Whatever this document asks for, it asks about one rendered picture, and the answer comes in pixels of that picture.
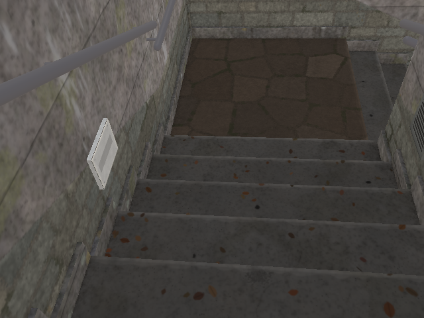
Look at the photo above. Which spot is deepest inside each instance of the stairs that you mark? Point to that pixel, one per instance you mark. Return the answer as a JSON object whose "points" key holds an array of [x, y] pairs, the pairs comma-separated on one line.
{"points": [[378, 86], [256, 227]]}

